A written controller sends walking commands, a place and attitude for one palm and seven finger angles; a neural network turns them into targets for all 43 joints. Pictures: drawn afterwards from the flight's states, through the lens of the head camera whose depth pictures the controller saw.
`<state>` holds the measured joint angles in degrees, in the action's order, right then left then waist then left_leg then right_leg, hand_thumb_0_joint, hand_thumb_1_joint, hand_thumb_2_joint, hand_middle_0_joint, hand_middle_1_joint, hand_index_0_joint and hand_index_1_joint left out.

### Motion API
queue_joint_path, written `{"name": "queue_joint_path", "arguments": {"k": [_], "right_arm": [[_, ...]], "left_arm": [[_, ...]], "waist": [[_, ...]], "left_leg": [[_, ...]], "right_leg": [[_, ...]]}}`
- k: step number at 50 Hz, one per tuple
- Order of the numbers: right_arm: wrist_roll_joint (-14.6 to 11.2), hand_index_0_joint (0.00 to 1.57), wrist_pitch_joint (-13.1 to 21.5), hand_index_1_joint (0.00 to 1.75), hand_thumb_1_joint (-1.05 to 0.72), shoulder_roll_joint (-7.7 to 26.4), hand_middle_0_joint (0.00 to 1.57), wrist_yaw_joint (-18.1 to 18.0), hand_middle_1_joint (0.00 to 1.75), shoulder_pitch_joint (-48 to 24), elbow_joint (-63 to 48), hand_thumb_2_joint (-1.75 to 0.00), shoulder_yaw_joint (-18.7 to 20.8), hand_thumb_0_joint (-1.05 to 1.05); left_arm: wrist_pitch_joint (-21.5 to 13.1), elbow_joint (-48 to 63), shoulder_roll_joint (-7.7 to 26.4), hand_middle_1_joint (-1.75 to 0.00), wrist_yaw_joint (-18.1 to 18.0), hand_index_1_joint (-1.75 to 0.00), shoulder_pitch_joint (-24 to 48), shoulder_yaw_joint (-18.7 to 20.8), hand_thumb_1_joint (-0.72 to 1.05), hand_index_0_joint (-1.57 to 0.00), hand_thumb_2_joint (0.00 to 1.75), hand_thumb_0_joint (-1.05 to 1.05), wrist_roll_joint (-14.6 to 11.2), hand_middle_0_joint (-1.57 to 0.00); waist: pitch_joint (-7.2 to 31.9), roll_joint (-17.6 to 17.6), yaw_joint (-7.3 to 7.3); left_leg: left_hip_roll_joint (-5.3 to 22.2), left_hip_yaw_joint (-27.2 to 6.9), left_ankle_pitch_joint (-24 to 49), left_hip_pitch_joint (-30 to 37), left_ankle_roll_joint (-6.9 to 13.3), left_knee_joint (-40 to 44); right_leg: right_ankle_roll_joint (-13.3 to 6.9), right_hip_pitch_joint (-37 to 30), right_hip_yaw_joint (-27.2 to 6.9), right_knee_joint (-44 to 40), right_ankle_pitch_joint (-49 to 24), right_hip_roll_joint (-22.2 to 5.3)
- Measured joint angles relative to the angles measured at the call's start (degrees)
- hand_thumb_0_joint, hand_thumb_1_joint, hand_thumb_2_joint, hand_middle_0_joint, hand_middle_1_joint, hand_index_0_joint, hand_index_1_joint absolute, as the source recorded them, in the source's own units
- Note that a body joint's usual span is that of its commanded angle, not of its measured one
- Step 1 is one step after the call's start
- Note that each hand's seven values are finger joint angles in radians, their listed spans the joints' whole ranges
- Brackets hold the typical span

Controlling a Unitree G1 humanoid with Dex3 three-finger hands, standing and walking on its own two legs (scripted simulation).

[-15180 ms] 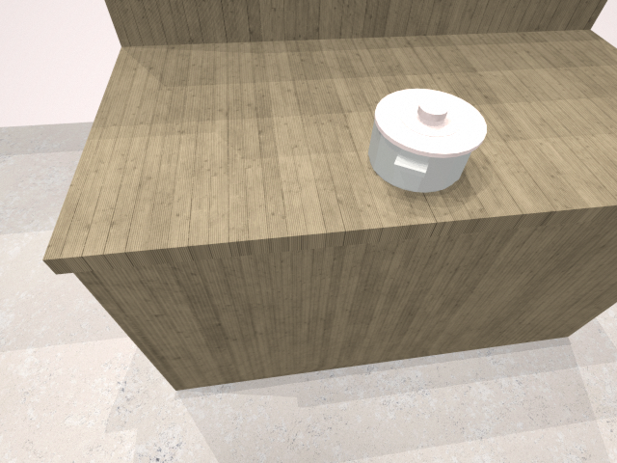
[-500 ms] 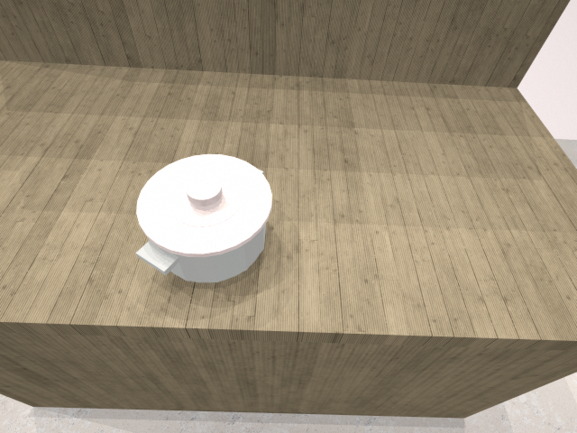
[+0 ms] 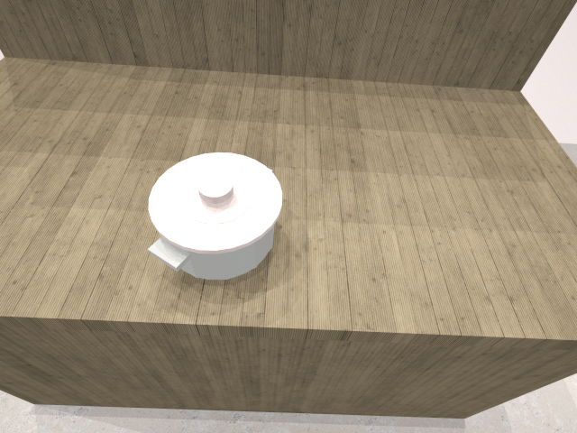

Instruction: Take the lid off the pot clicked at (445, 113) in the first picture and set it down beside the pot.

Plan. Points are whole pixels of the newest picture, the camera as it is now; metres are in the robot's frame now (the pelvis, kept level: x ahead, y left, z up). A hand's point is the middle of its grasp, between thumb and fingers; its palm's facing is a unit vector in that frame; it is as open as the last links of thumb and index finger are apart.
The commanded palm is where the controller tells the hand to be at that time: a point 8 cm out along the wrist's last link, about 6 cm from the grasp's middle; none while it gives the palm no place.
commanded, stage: shuffle to correct the standing spot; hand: left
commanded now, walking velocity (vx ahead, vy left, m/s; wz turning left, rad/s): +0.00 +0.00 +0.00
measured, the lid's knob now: (215, 187) +0.41 +0.14 +0.11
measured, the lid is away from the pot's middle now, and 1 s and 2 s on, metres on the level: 0.00 0.00 0.00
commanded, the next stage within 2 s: come to a stop and stand still in 0.32 s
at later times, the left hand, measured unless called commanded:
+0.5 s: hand out of the picture -0.03 +0.19 -0.19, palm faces -0.01 -0.98 -0.20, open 7.4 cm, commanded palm none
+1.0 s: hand out of the picture -0.02 +0.21 -0.19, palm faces +0.01 -0.98 -0.19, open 7.4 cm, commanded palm none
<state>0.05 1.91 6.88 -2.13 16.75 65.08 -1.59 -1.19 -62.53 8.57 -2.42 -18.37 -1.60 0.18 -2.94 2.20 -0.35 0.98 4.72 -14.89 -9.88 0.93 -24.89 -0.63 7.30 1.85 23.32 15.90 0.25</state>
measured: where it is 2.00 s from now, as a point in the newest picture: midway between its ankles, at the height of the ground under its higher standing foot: outside the picture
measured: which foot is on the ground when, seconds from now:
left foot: down 0.00-1.00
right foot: down 0.00-1.00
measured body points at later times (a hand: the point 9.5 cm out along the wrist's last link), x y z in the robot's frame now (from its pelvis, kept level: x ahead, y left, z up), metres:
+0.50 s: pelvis -0.05 +0.00 -0.01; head -0.01 +0.02 +0.44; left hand -0.03 +0.24 -0.17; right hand -0.02 -0.23 -0.15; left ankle -0.02 +0.10 -0.74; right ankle -0.04 -0.11 -0.74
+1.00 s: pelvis -0.02 +0.04 -0.01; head +0.00 +0.04 +0.44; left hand -0.02 +0.26 -0.17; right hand -0.03 -0.17 -0.17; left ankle -0.02 +0.10 -0.74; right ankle -0.04 -0.11 -0.74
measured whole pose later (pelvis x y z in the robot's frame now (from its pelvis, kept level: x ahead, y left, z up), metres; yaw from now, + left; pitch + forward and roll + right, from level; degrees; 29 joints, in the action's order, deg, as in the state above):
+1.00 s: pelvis -0.02 +0.04 -0.01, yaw +0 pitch +1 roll -1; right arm 1.3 0.5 7.4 -0.8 20.4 59.9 -0.7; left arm -1.0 -61.1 8.5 -2.4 -18.8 -1.0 0.8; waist -0.4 -1.3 0.6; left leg -1.2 4.7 -18.3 -16.5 4.3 -33.7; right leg 0.7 13.3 1.4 31.1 18.6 -1.9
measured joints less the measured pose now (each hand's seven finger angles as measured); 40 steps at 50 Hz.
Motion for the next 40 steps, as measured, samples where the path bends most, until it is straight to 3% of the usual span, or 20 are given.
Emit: {"name": "queue_joint_path", "arguments": {"k": [12, 24, 32, 40], "right_arm": [[-0.27, 0.20, -0.32, 0.30, -0.92, -0.16, 0.20, -0.13, 0.30, -0.43, -0.55, -0.90, 0.44, 0.02], [-0.08, 0.20, -2.24, 0.30, -0.92, 1.28, 0.20, 0.48, 0.30, -3.96, -5.40, -0.90, 2.52, 0.01], [0.79, 0.20, -2.33, 0.30, -0.92, 1.88, 0.19, 1.39, 0.30, -2.36, -5.60, -0.90, 2.32, 0.01], [0.85, 0.20, -2.51, 0.30, -0.91, 0.89, 0.19, 1.80, 0.29, 1.68, -4.19, -0.90, 1.28, 0.00]], "left_arm": [[0.62, 0.91, 0.28, -0.30, -0.13, -0.30, 0.09, 0.26, 0.91, -0.20, 0.90, 0.00, 0.07, -0.20], [2.37, 5.35, 2.82, -0.30, -0.24, -0.30, 2.26, 1.77, 0.91, -0.20, 0.90, 0.00, 0.65, -0.20], [1.59, 4.41, 3.01, -0.30, 0.24, -0.30, 0.60, 0.71, 0.91, -0.20, 0.90, 0.00, 0.90, -0.20], [0.56, 2.56, 1.13, -0.30, 0.09, -0.30, -1.43, -0.20, 0.91, -0.20, 0.90, 0.01, 0.87, -0.20]], "waist": [[-0.67, 0.60, -0.24], [-2.24, 0.47, 0.01], [1.00, -0.42, -0.06], [1.17, -1.07, -0.15]], "left_leg": [[-0.43, 0.34, 0.83, -0.94, 0.45, 0.02], [0.50, 0.83, 1.21, -6.27, 0.53, -4.98], [1.25, -0.01, -0.08, -6.96, 0.04, -5.63], [1.19, -0.74, -0.69, -7.56, 0.10, -7.60]], "right_leg": [[0.43, 1.38, -0.30, 0.76, -0.52, -0.47], [0.16, 7.22, -0.76, 6.30, -0.86, 0.11], [-0.32, 6.51, -0.08, 4.22, -1.27, 0.95], [0.44, 5.69, 0.37, 3.55, -1.85, 0.97]]}}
